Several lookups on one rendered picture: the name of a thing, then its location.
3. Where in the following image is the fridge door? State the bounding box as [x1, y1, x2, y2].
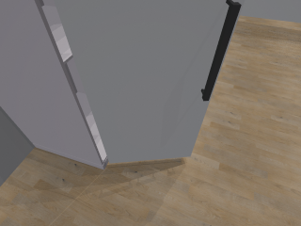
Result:
[54, 0, 245, 164]

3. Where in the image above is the handle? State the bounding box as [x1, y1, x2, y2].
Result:
[201, 0, 241, 102]

